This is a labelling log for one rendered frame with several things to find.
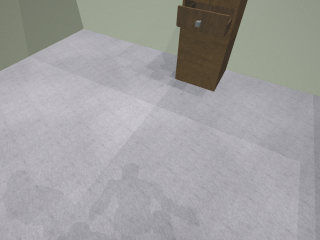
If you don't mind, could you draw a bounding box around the drawer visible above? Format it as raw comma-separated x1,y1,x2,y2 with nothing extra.
176,1,235,38

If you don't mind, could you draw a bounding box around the cabinet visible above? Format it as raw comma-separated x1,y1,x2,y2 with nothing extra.
175,0,248,92

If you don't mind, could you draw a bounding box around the handle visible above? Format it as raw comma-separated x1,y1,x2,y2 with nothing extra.
195,20,202,27

